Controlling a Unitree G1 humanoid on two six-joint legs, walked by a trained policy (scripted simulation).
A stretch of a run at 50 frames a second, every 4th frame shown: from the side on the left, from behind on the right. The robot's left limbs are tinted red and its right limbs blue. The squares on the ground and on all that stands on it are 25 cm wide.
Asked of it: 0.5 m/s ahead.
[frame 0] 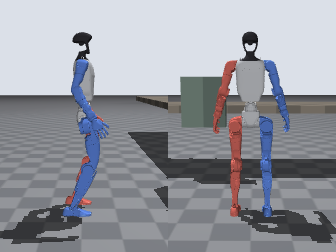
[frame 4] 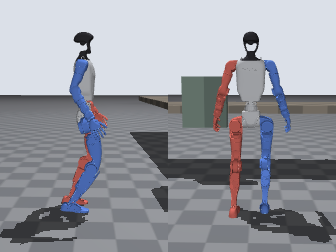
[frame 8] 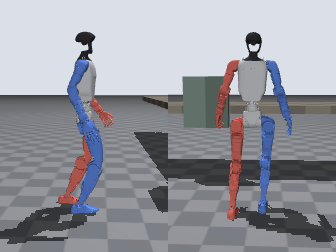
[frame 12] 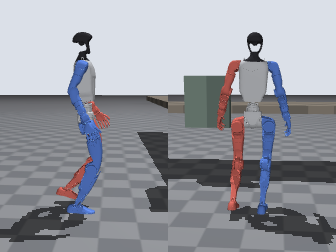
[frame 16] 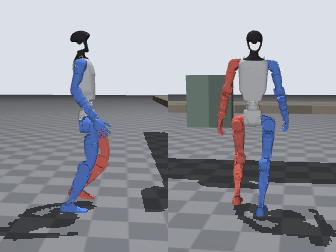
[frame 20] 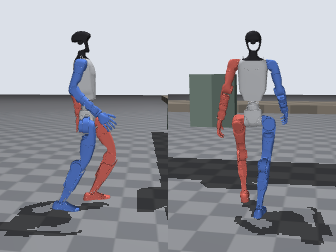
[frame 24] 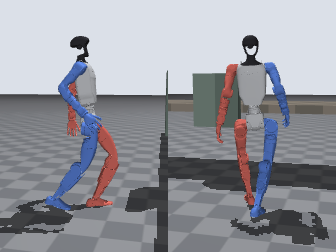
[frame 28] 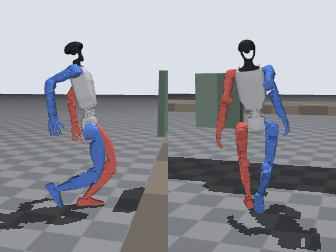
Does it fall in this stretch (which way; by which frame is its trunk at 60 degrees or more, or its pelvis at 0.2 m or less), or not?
no
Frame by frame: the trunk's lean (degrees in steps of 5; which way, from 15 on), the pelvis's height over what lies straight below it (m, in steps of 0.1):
0: 5, 0.8
4: 0, 0.8
8: 0, 0.8
12: 5, 0.8
16: 5, 0.8
20: 5, 0.8
24: 10, 0.7
28: 15 backward, 0.7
